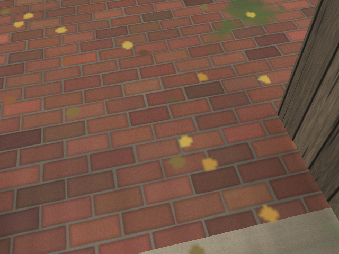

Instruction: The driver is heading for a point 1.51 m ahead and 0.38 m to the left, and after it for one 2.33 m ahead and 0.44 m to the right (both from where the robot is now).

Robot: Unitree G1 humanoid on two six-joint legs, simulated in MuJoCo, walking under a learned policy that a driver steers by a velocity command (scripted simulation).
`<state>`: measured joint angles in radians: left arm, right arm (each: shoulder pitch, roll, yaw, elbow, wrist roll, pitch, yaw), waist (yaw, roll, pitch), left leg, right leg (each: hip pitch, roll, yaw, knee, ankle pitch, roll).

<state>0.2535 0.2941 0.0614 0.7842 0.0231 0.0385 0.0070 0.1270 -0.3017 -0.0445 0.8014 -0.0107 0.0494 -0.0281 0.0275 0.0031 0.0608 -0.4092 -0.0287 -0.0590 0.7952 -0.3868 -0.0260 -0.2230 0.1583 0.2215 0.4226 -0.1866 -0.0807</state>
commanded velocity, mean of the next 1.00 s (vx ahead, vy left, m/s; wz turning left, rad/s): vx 0.28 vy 0.00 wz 0.33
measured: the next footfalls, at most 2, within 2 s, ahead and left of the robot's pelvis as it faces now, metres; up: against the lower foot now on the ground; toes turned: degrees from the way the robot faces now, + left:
left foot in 0.10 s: +0.05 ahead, +0.12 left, +0.00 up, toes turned -5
right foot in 0.52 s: +0.11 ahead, -0.08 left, +0.00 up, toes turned +12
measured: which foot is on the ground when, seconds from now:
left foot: up 0.00-0.08, down 0.10-0.52, up 0.54-0.94, down 0.96-1.00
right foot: down 0.00-0.10, up 0.12-0.50, down 0.52-0.98, up 1.00-1.00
